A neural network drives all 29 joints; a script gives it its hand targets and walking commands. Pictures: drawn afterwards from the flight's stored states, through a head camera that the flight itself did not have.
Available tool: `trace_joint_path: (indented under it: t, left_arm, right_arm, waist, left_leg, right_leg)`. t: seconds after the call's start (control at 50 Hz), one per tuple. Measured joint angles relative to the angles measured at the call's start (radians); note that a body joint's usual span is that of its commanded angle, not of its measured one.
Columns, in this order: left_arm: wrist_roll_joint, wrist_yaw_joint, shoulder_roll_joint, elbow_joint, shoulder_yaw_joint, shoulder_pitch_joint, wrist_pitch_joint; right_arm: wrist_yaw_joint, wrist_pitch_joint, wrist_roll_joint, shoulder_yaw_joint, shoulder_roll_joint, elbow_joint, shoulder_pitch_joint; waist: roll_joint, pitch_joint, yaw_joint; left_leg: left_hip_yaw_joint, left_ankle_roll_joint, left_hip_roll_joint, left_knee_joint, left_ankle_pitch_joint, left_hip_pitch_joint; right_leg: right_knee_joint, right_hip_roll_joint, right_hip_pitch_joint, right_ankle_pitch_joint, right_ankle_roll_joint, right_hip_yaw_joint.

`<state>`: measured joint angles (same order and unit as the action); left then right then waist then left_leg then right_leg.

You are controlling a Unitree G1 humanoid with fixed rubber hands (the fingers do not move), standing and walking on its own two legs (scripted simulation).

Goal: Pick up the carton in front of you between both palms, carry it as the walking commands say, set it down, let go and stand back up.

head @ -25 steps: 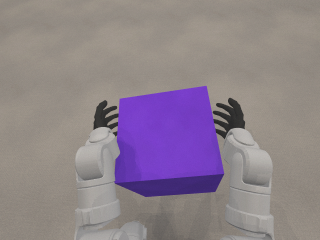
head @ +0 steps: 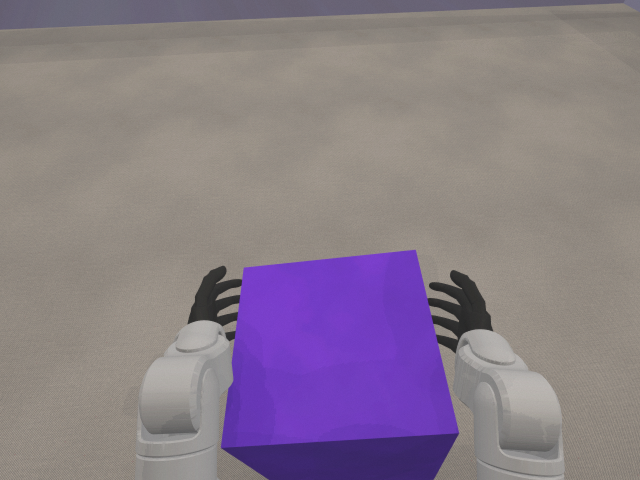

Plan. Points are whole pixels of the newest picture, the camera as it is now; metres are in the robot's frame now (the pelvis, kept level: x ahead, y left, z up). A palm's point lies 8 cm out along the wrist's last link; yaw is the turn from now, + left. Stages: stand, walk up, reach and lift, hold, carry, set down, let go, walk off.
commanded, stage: carry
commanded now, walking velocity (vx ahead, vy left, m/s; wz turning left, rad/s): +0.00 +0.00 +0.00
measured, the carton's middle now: (342, 378) +0.25 -0.01 -0.02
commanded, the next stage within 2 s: hold in 1.48 s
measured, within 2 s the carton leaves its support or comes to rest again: neither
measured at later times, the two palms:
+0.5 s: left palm (239, 253) +0.37 +0.13 +0.08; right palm (463, 251) +0.38 -0.17 +0.08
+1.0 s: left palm (243, 277) +0.36 +0.13 +0.04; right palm (454, 278) +0.37 -0.17 +0.03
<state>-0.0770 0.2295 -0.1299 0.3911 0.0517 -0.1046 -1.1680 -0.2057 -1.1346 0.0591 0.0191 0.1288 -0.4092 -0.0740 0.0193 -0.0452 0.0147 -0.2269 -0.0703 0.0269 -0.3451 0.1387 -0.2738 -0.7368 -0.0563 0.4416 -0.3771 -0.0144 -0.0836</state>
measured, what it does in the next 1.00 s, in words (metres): steps on the spot: right foot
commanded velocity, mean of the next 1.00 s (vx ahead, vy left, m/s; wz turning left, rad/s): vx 0.00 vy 0.00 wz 0.00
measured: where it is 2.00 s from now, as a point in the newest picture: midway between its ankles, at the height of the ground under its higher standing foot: outside the picture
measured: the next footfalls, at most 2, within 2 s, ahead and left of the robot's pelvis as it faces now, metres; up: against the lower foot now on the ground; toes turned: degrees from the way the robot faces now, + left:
right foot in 0.12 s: +0.18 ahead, -0.12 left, +0.00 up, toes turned +10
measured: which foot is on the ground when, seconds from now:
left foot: down 0.00-1.00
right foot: up 0.00-0.10, down 0.12-1.00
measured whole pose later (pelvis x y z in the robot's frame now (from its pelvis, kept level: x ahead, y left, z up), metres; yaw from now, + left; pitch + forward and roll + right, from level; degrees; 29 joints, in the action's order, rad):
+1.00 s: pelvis +0.09 -0.03 -0.01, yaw +3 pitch +2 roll +0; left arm -0.24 0.06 -0.14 -0.11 0.13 -0.20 -0.85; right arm -0.06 -0.87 0.24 0.10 0.13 0.08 -0.16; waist -0.01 -0.13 0.00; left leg -0.16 0.02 0.07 -0.51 0.36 -0.18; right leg -0.52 -0.06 0.35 -0.20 0.04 -0.21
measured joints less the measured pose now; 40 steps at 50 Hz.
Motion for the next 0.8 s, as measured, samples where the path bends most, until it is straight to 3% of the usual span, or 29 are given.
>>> trace_joint_path:
  t: [0.12, 0.18, 0.26, 0.44, 0.54, 0.8]
  left_arm:
    - [0.004, 0.001, 0.002, 0.055, -0.015, 0.042, -0.013]
    - [0.010, 0.005, 0.002, 0.040, -0.023, 0.051, -0.022]
    - [0.018, 0.000, 0.002, 0.002, -0.013, 0.032, -0.039]
    - [0.017, -0.003, 0.002, -0.003, -0.005, 0.033, -0.029]
    - [-0.010, -0.023, 0.002, -0.015, -0.016, 0.049, -0.011]
    - [-0.115, -0.105, -0.002, -0.281, 0.011, -0.029, 0.143]
  right_arm:
    - [0.002, -0.008, 0.003, -0.023, -0.001, -0.048, 0.041]
    - [0.002, -0.033, 0.004, -0.016, -0.001, -0.049, 0.049]
    - [-0.006, -0.068, 0.009, -0.010, -0.001, -0.041, 0.041]
    - [-0.013, -0.065, 0.006, -0.013, -0.001, -0.029, 0.029]
    - [0.006, -0.044, 0.028, -0.022, -0.001, -0.012, 0.048]
    - [0.081, 0.096, 0.133, 0.010, -0.001, 0.247, -0.014]
  waist:
    - [0.009, -0.055, -0.010]
    - [-0.037, -0.101, -0.013]
    - [-0.066, -0.136, -0.011]
    - [-0.046, -0.122, -0.018]
    - [-0.039, -0.115, -0.018]
    - [-0.037, -0.101, -0.011]
  left_leg:
    - [0.014, 0.039, -0.003, -0.084, 0.130, 0.075]
    - [0.032, 0.065, 0.025, -0.137, 0.183, 0.097]
    - [0.052, 0.084, 0.044, -0.143, 0.237, 0.116]
    - [0.069, 0.104, 0.056, -0.159, 0.261, 0.111]
    - [0.073, 0.103, 0.056, -0.171, 0.274, 0.109]
    - [0.074, 0.095, 0.050, -0.177, 0.255, 0.110]
  right_leg:
    - [0.299, -0.028, -0.058, 0.297, -0.012, -0.061]
    - [0.264, -0.010, -0.088, 0.234, 0.032, -0.083]
    - [0.240, 0.004, -0.107, 0.166, 0.040, -0.105]
    - [0.195, 0.008, -0.096, 0.112, 0.049, -0.121]
    - [0.173, 0.005, -0.090, 0.096, 0.050, -0.124]
    - [0.187, -0.001, -0.101, 0.127, 0.052, -0.124]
